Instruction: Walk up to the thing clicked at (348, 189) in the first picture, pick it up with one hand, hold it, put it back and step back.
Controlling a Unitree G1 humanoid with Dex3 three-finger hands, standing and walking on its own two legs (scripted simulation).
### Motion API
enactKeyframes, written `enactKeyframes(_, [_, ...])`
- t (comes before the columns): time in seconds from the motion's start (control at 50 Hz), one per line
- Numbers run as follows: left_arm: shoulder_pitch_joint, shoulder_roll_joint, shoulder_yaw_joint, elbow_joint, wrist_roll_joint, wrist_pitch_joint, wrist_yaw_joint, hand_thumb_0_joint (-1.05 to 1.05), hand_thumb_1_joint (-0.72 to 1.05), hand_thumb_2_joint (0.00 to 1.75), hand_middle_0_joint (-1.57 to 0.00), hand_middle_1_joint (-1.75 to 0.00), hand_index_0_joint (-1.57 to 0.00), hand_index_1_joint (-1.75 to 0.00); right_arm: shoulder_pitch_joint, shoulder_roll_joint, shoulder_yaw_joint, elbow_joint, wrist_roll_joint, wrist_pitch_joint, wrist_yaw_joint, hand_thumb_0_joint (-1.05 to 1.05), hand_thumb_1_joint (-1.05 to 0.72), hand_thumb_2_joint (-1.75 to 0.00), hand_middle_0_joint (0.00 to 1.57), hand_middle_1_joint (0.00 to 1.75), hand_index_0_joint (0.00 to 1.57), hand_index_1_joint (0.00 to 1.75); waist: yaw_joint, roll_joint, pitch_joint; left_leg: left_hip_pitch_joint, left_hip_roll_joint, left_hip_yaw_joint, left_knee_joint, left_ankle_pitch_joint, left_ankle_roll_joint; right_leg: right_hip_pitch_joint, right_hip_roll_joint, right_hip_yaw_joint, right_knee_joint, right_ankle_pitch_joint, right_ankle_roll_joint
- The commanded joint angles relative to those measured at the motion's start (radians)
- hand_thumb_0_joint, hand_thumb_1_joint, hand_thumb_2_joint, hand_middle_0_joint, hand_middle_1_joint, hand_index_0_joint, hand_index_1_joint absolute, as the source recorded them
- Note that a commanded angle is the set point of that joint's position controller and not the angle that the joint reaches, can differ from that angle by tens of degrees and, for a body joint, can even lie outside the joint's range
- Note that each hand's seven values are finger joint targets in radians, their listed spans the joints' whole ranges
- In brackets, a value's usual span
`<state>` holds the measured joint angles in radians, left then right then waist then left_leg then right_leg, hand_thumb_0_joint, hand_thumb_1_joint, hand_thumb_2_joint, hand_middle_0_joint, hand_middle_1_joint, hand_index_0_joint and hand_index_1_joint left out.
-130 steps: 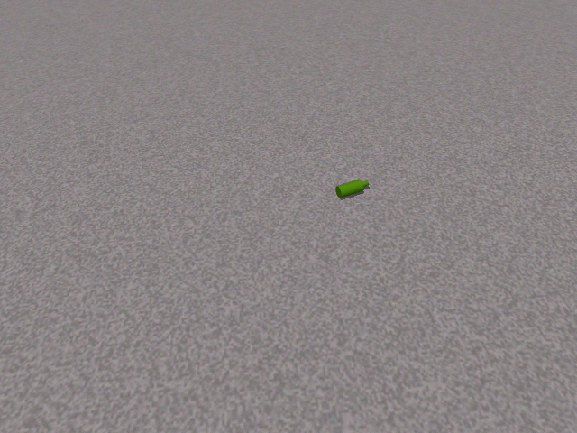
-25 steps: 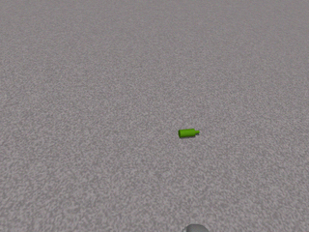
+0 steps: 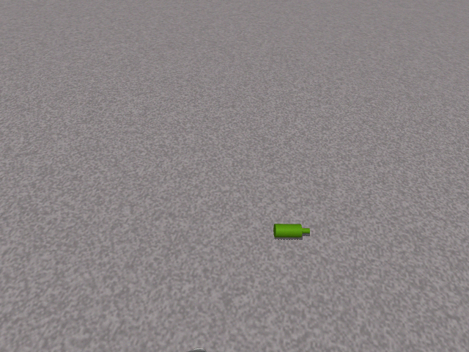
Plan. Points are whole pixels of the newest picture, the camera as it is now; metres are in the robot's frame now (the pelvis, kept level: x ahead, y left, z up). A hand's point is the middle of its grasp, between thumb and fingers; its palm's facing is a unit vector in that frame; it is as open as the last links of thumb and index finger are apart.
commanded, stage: walk up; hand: left
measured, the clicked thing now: (292, 230) +0.78 -0.23 -0.71
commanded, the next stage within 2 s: none
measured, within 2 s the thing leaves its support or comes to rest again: neither
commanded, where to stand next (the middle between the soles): +0.40 -0.49 m, yaw +4 degrees
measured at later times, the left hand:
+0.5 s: hand (205, 324) +0.21 +0.09 -0.13, palm faces +0.01 -0.93 -0.38, open 7.4 cm
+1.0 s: hand (284, 277) +0.32 -0.07 -0.15, palm faces -0.07 -0.94 -0.33, open 7.4 cm
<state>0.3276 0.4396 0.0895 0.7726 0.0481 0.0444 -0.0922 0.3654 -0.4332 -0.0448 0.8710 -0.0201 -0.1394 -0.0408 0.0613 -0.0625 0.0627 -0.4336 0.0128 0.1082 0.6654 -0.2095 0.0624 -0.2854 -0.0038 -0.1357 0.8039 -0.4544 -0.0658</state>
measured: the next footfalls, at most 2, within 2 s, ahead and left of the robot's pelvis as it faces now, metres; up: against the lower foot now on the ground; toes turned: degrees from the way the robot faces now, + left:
right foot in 0.36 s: +0.21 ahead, -0.33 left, +0.00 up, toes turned -4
left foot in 0.68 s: +0.30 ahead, -0.16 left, +0.00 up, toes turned +8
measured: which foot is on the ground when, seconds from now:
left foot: down 0.00-0.36, up 0.38-0.66, down 0.68-1.00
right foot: up 0.00-0.34, down 0.36-0.68, up 0.70-1.00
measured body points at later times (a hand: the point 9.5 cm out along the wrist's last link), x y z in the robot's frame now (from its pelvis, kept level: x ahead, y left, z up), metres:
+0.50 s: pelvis +0.13 -0.20 +0.00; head +0.14 -0.20 +0.45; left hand +0.21 +0.14 -0.10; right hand +0.17 -0.57 -0.10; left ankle +0.13 -0.05 -0.66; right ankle +0.17 -0.32 -0.71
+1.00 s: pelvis +0.23 -0.36 +0.00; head +0.25 -0.32 +0.45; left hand +0.32 -0.02 -0.13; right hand +0.25 -0.73 -0.06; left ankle +0.26 -0.17 -0.71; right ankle +0.31 -0.55 -0.68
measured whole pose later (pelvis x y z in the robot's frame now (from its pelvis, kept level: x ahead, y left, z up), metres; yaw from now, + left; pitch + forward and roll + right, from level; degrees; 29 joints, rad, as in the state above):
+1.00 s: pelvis +0.23 -0.36 +0.00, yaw +0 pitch -2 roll +1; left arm 0.26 0.49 0.12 0.79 0.05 0.10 -0.12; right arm 0.38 -0.48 -0.07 0.90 -0.04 -0.12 -0.05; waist -0.01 -0.12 0.06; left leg -0.35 0.16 0.07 0.73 -0.34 -0.02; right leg -0.54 -0.14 0.07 0.92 -0.40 0.01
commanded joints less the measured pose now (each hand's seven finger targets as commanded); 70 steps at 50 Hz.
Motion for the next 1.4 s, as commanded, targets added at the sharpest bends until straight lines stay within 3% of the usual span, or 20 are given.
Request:
enactKeyframes(0.0, [-0.03, 0.262, 0.071, -0.116, 0.003, -0.008, 0.013, 0.0, 0.9, 0.9, -0.2, -0.3, -0.2, -0.3, 0.142, -0.389, -0.127, -0.059, 0.033, 0.006, -0.061, 0.0, -0.9, -0.9, 0.2, 0.3, 0.2, 0.3, -0.106, 0.057, -0.1, 0.411, 0.487, -0.811, -0.36, -0.333, 0.24, -0.494, -0.063, 0.279, 0.465, -0.053, 0.052])
enactKeyframes(0.08, [-0.006, 0.222, 0.079, -0.076, -0.003, -0.006, 0.003, 0.0, 0.9, 0.9, -0.2, -0.3, -0.2, -0.3, 0.049, -0.325, -0.091, -0.049, 0.012, -0.001, -0.046, 0.0, -0.9, -0.9, 0.2, 0.3, 0.2, 0.3, -0.048, 0.152, 0.0, 0.145, 0.305, -0.381, -0.305, -0.117, 0.149, -0.358, -0.114, 0.266, 0.345, 0.072, 0.062])
enactKeyframes(0.24, [-0.136, 0.206, 0.09, -0.091, -0.006, 0.009, -0.036, 0.0, 0.9, 0.9, -0.2, -0.3, -0.2, -0.3, 0.006, -0.417, -0.122, -0.05, -0.007, 0.0, -0.033, 0.0, -0.9, -0.9, 0.2, 0.3, 0.2, 0.3, -0.073, 0.255, -0.019, 0.028, 0.286, -0.264, -0.271, -0.289, 0.136, -0.229, -0.138, 0.161, 0.077, 0.101, 0.065])
enactKeyframes(0.32, [0.078, 0.221, 0.12, 0.009, -0.004, -0.004, -0.023, 0.0, 0.9, 0.9, -0.2, -0.3, -0.2, -0.3, -0.068, -0.346, -0.094, -0.036, -0.017, 0.031, -0.038, 0.0, -0.9, -0.9, 0.2, 0.3, 0.2, 0.3, 0.059, 0.109, -0.1, -0.148, 0.189, -0.09, 0.084, -0.212, 0.06, 0.163, -0.024, 0.04, -0.137, 0.101, 0.051])
enactKeyframes(0.34, [0.172, 0.28, 0.14, 0.031, 0.013, -0.015, -0.009, 0.0, 0.9, 0.9, -0.2, -0.3, -0.2, -0.3, -0.034, -0.241, -0.06, -0.031, -0.017, 0.042, -0.042, 0.0, -0.9, -0.9, 0.2, 0.3, 0.2, 0.3, 0.12, -0.179, -0.101, -0.282, 0.094, 0.018, 0.427, -0.253, 0.025, 0.245, -0.081, 0.179, -0.294, -0.064, 0.035])
enactKeyframes(0.36, [0.136, 0.383, 0.143, -0.007, 0.01, -0.03, 0.004, 0.0, 0.9, 0.9, -0.2, -0.3, -0.2, -0.3, -0.065, -0.204, -0.045, -0.076, 0.011, 0.042, -0.051, 0.0, -0.9, -0.9, 0.2, 0.3, 0.2, 0.3, 0.101, -0.384, -0.046, -0.523, -0.042, -0.013, 0.58, -0.443, -0.015, 0.209, -0.316, 0.687, -0.548, -0.163, -0.063])
enactKeyframes(0.38, [0.013, 0.407, 0.142, -0.048, -0.009, -0.033, 0.012, 0.0, 0.9, 0.9, -0.2, -0.3, -0.2, -0.3, -0.082, -0.257, -0.067, -0.058, 0.01, 0.049, -0.067, 0.0, -0.9, -0.9, 0.2, 0.3, 0.2, 0.3, 0.05, -0.277, -0.002, -0.454, 0.049, -0.143, 0.652, -0.385, -0.019, 0.096, -0.378, 0.795, -0.62, -0.295, -0.133])
enactKeyframes(0.44, [-0.069, 0.303, 0.111, -0.059, -0.01, -0.037, 0.026, 0.0, 0.9, 0.9, -0.2, -0.3, -0.2, -0.3, 0.016, -0.289, -0.063, 0.043, 0.023, 0.029, -0.048, 0.0, -0.9, -0.9, 0.2, 0.3, 0.2, 0.3, -0.024, -0.163, 0.007, -0.322, 0.108, -0.105, 0.494, -0.266, -0.017, 0.042, -0.27, 0.49, -0.435, -0.113, -0.175])
enactKeyframes(0.6, [-0.165, 0.201, 0.05, -0.141, -0.002, -0.023, 0.018, 0.0, 0.9, 0.9, -0.2, -0.3, -0.2, -0.3, 0.19, -0.225, -0.064, 0.082, 0.016, 0.006, -0.041, 0.0, -0.9, -0.9, 0.2, 0.3, 0.2, 0.3, -0.104, -0.082, -0.046, 0.192, 0.007, 0.008, -0.043, 0.028, -0.006, -0.157, -0.198, 0.25, -0.283, 0.229, -0.156])
enactKeyframes(0.62, [-0.156, 0.166, 0.032, -0.156, -0.006, -0.02, 0.014, 0.0, 0.9, 0.9, -0.2, -0.3, -0.2, -0.3, 0.244, -0.256, -0.081, 0.091, 0.009, 0.003, -0.052, 0.0, -0.9, -0.9, 0.2, 0.3, 0.2, 0.3, -0.134, 0.003, -0.078, 0.363, 0.035, -0.067, -0.105, 0.078, -0.003, -0.254, -0.156, 0.207, -0.146, 0.224, -0.108])
enactKeyframes(0.66, [-0.065, 0.111, 0.024, -0.155, -0.004, -0.003, 0.018, 0.0, 0.9, 0.9, -0.2, -0.3, -0.2, -0.3, 0.247, -0.401, -0.122, 0.04, -0.017, 0.004, -0.078, 0.0, -0.9, -0.9, 0.2, 0.3, 0.2, 0.3, -0.121, 0.211, -0.112, 0.464, 0.445, -0.785, -0.377, -0.316, 0.12, -0.499, 0.021, 0.198, 0.301, -0.048, 0.025])
enactKeyframes(0.68, [-0.005, 0.235, 0.054, -0.127, 0.008, 0.018, 0.024, 0.0, 0.9, 0.9, -0.2, -0.3, -0.2, -0.3, 0.159, -0.435, -0.13, 0.0, 0.022, 0.01, -0.081, 0.0, -0.9, -0.9, 0.2, 0.3, 0.2, 0.3, -0.103, 0.074, -0.121, 0.418, 0.53, -0.868, -0.403, -0.435, 0.205, -0.501, -0.025, 0.283, 0.406, -0.086, 0.047])
enactKeyframes(0.78, [0.006, 0.227, 0.076, -0.066, 0.004, 0.012, 0.014, 0.0, 0.9, 0.9, -0.2, -0.3, -0.2, -0.3, 0.034, -0.326, -0.094, -0.003, 0.005, 0.005, -0.062, 0.0, -0.9, -0.9, 0.2, 0.3, 0.2, 0.3, -0.046, 0.136, 0.008, 0.142, 0.33, -0.381, -0.311, -0.194, 0.149, -0.374, -0.088, 0.296, 0.36, 0.08, 0.064])
enactKeyframes(0.92, [-0.113, 0.2, 0.083, -0.089, 0.001, 0.023, -0.023, 0.0, 0.9, 0.9, -0.2, -0.3, -0.2, -0.3, 0.047, -0.402, -0.124, -0.009, -0.016, 0.009, -0.041, 0.0, -0.9, -0.9, 0.2, 0.3, 0.2, 0.3, -0.094, 0.25, -0.007, 0.084, 0.294, -0.248, -0.271, -0.313, 0.141, -0.302, -0.122, 0.168, 0.12, 0.052, 0.077])
enactKeyframes(1.02, [0.087, 0.219, 0.113, 0.01, 0.004, 0.011, -0.014, 0.0, 0.9, 0.9, -0.2, -0.3, -0.2, -0.3, -0.08, -0.362, -0.103, -0.011, -0.021, 0.045, -0.042, 0.0, -0.9, -0.9, 0.2, 0.3, 0.2, 0.3, 0.051, 0.153, -0.073, -0.163, 0.224, -0.101, 0.003, -0.384, 0.064, 0.103, -0.037, 0.05, -0.076, 0.07, 0.051])
enactKeyframes(1.04, [0.178, 0.265, 0.131, 0.036, 0.017, 0.004, -0.004, 0.0, 0.9, 0.9, -0.2, -0.3, -0.2, -0.3, -0.045, -0.28, -0.077, -0.003, -0.027, 0.059, -0.045, 0.0, -0.9, -0.9, 0.2, 0.3, 0.2, 0.3, 0.102, -0.066, -0.091, -0.277, 0.14, -0.006, 0.281, -0.426, 0.032, 0.222, -0.032, 0.091, -0.179, -0.021, 0.044])
enactKeyframes(1.06, [0.216, 0.373, 0.142, 0.019, 0.022, -0.01, 0.009, 0.0, 0.9, 0.9, -0.2, -0.3, -0.2, -0.3, -0.106, -0.198, -0.05, -0.051, -0.001, 0.063, -0.051, 0.0, -0.9, -0.9, 0.2, 0.3, 0.2, 0.3, 0.147, -0.368, -0.015, -0.508, -0.034, 0.007, 0.569, -0.485, -0.014, 0.123, -0.268, 0.643, -0.533, -0.372, -0.022])
enactKeyframes(1.08, [0.043, 0.424, 0.136, -0.039, 0.008, -0.018, 0.02, 0.0, 0.9, 0.9, -0.2, -0.3, -0.2, -0.3, -0.137, -0.26, -0.076, -0.059, 0.008, 0.065, -0.07, 0.0, -0.9, -0.9, 0.2, 0.3, 0.2, 0.3, 0.075, -0.274, 0.052, -0.469, 0.022, -0.159, 0.64, -0.412, -0.023, 0.015, -0.366, 0.842, -0.667, -0.505, -0.117])
enactKeyframes(1.24, [-0.012, 0.234, 0.066, -0.028, -0.014, -0.06, 0.051, 0.0, 0.9, 0.9, -0.2, -0.3, -0.2, -0.3, 0.006, -0.23, -0.048, 0.057, 0.005, 0.04, -0.009, 0.0, -0.9, -0.9, 0.2, 0.3, 0.2, 0.3, -0.006, -0.09, 0.03, -0.205, 0.066, -0.094, 0.307, -0.228, -0.025, 0.017, -0.275, 0.437, -0.456, 0.049, -0.167])
enactKeyframes(1.38, [-0.072, 0.198, 0.007, 0.017, -0.057, -0.083, 0.093, 0.0, 0.9, 0.9, -0.2, -0.3, -0.2, -0.3, -0.074, -0.143, -0.023, 0.014, 0.02, 0.059, 0.012, 0.0, -0.9, -0.9, 0.2, 0.3, 0.2, 0.3, -0.051, -0.017, -0.053, 0.128, -0.006, -0.068, -0.024, 0.052, 0.005, 0.019, -0.266, 0.232, -0.254, 0.753, -0.039])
